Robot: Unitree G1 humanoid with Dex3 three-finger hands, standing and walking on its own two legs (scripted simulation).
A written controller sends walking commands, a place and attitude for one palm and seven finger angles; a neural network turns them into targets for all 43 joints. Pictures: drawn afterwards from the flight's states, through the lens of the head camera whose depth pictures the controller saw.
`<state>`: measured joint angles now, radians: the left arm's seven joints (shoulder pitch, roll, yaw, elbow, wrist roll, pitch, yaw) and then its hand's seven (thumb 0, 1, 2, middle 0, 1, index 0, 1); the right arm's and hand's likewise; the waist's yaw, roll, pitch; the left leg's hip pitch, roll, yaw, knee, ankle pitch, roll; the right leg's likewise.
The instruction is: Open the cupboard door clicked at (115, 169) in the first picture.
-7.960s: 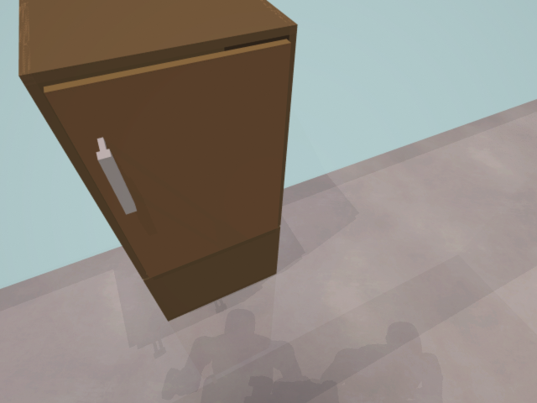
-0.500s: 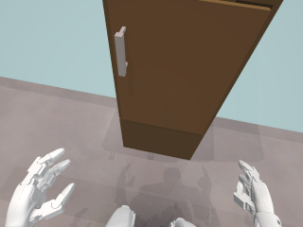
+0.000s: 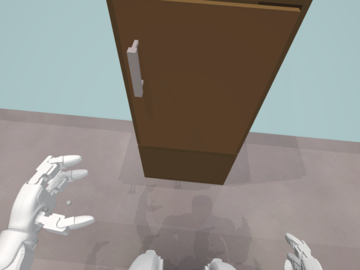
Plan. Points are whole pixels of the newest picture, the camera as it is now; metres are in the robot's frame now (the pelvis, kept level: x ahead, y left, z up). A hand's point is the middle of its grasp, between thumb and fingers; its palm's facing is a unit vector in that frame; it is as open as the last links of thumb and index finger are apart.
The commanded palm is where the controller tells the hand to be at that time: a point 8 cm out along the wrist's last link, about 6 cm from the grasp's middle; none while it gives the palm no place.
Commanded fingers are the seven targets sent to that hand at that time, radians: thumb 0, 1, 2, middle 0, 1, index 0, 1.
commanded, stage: raise the hand with hooked fingers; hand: left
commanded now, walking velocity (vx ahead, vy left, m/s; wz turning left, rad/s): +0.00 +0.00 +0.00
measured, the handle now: (137, 69) +0.59 +0.16 +0.09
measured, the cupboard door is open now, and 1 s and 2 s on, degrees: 0 0 0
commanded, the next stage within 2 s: move the hooked fingers beside the handle in 1.08 s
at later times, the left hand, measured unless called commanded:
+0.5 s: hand (37, 166) +0.28 +0.29 +0.10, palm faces +0.00 -1.00 -0.06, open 14.0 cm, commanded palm +0.26 +0.34 +0.10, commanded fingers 0.00 -0.50 0.30 -0.30 -1.20 -0.30 -1.20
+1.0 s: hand (48, 158) +0.30 +0.27 +0.10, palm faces -0.03 -1.00 -0.05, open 14.0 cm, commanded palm +0.27 +0.32 +0.10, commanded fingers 0.00 -0.50 0.30 -0.30 -1.20 -0.30 -1.20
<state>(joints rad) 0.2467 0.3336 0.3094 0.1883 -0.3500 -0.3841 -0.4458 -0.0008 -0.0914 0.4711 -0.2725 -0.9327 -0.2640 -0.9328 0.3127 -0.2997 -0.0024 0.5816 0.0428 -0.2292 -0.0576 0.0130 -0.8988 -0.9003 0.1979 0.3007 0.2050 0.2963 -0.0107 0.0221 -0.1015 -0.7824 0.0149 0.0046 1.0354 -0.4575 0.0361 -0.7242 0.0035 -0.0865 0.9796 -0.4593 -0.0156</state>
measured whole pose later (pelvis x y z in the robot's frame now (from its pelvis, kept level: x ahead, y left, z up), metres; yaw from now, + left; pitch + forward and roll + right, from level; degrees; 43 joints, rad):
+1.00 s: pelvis +0.01 +0.00 +0.03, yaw +0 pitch +8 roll -3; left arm -0.03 0.44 0.42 0.40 -0.36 -0.26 -0.54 -0.02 -0.50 0.30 -0.31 -1.20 -0.30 -1.20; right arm 0.30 -0.28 0.04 0.55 0.04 -0.18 -0.06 0.01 -0.90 -0.90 0.20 0.30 0.21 0.30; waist -0.01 0.02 -0.08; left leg -0.61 0.02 0.01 0.88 -0.41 0.04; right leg -0.55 0.01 -0.08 0.81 -0.40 -0.01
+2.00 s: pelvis +0.02 +0.00 +0.02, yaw -1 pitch +14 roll -2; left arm -0.53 0.51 0.41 0.89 -0.23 -0.32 -0.47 -0.02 -0.50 0.30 -0.31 -1.20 -0.30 -1.20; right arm 0.34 -0.28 0.04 0.60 0.04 -0.06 -0.06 0.01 -0.90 -0.90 0.20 0.30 0.21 0.30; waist -0.07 0.00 -0.09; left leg -0.73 0.02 0.02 0.92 -0.42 0.04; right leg -0.68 0.02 -0.06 0.85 -0.41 -0.01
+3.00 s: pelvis +0.02 +0.00 +0.00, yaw -3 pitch +22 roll -4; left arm -0.94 0.67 0.45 1.23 -0.09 -0.34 -0.39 -0.01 -0.50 0.30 -0.30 -1.20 -0.30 -1.20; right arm 0.44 -0.29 0.05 0.60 0.00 0.10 -0.02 0.00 -0.90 -0.90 0.20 0.30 0.21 0.30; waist -0.19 0.02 -0.10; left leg -0.92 0.06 0.03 0.99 -0.45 0.03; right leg -0.86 0.05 -0.06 0.91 -0.42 -0.02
